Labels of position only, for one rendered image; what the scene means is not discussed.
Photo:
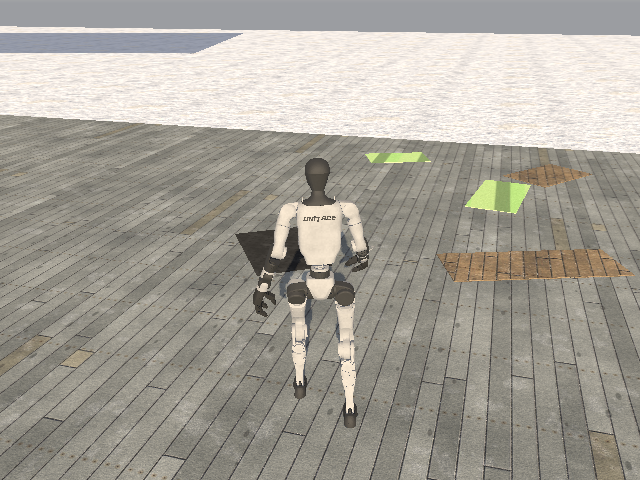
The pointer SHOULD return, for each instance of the left robot forearm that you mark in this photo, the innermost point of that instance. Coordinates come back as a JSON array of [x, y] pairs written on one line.
[[268, 272]]

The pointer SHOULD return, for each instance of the left robot upper arm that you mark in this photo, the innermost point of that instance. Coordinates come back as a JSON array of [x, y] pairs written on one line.
[[286, 213]]

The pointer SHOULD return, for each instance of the right robot hand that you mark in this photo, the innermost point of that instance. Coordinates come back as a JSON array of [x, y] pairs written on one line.
[[354, 260]]

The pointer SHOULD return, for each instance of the right robot forearm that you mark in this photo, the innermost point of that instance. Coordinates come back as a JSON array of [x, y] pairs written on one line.
[[363, 256]]

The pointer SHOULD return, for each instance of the humanoid robot head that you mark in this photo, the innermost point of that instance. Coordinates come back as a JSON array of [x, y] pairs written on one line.
[[317, 171]]

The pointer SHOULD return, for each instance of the left robot hand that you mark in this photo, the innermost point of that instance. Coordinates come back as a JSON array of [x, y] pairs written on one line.
[[257, 301]]

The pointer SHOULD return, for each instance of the right robot upper arm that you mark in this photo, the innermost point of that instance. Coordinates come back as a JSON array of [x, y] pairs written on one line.
[[350, 210]]

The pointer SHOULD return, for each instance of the robot torso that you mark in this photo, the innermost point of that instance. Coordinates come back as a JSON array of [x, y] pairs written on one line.
[[319, 240]]

